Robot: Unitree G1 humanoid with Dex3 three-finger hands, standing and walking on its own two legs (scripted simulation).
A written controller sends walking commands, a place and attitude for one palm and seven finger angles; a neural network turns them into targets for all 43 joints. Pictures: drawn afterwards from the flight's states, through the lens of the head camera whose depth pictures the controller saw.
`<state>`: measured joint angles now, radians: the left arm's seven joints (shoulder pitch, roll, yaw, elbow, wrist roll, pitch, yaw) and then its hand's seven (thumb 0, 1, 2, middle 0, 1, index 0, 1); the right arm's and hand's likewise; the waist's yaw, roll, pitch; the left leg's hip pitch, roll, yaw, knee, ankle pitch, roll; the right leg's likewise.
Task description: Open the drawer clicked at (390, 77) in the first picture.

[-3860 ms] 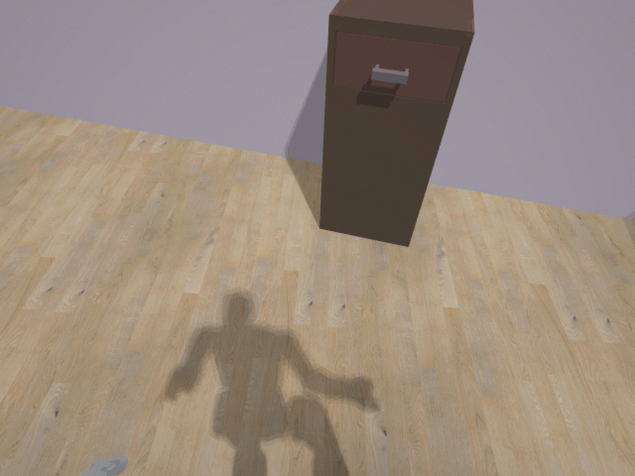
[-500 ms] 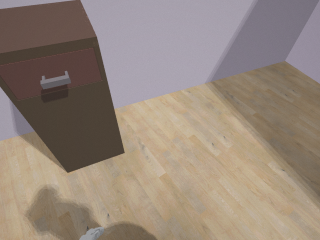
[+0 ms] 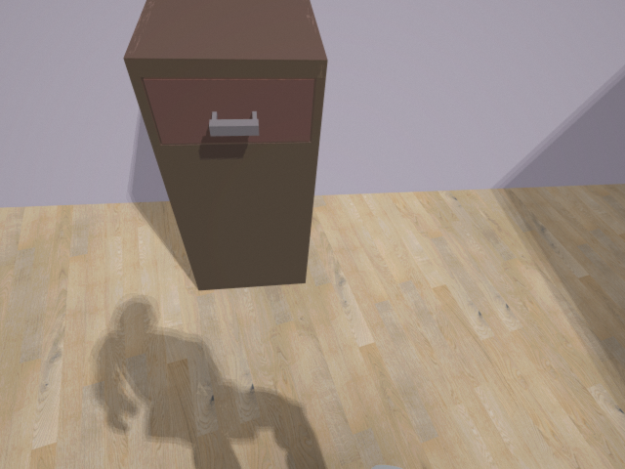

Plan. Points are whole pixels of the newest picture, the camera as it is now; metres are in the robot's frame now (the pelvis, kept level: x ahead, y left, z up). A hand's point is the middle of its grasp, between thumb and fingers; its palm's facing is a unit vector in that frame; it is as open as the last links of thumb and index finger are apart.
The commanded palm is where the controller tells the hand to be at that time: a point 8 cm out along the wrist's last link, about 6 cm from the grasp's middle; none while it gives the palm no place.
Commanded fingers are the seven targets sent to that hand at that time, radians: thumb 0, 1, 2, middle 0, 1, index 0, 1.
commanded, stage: turn to face it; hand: left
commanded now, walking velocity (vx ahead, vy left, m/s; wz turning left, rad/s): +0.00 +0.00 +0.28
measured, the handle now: (234, 121) +0.78 +0.21 -0.03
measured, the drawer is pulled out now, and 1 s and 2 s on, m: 0.00 0.00 0.00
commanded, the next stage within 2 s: take the last steps up to it in 0.20 s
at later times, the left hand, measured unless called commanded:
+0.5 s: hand out of the picture -0.04 +0.10 -0.15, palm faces +0.25 -0.94 -0.24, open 7.3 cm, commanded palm none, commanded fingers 0.00 0.90 0.90 -0.20 -0.30 -0.20 -0.30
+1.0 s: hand out of the picture -0.01 +0.15 -0.18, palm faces +0.23 -0.97 -0.12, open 7.4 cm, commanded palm none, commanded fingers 0.00 0.90 0.90 -0.20 -0.30 -0.20 -0.30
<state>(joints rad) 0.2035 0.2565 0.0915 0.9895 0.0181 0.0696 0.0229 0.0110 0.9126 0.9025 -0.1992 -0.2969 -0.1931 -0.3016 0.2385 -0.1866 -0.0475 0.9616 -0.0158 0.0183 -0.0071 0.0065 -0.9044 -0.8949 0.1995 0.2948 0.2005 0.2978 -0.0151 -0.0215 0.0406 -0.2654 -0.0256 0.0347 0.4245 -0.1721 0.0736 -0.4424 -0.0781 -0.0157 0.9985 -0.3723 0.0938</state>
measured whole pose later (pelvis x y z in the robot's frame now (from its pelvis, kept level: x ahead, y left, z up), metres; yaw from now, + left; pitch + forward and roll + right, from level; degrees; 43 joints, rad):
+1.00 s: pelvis +0.05 -0.01 +0.00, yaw +9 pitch -1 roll -1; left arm 0.35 0.18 0.07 1.13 0.04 0.00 -0.02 0.01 0.91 0.90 -0.20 -0.30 -0.19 -0.30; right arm 0.30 -0.14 -0.04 1.06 -0.01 -0.06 -0.03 -0.02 -0.95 -0.89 0.20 0.29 0.20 0.30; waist 0.01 -0.06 0.00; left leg -0.06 0.04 0.16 0.35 -0.28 0.02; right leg -0.50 -0.10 -0.06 1.05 -0.26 0.01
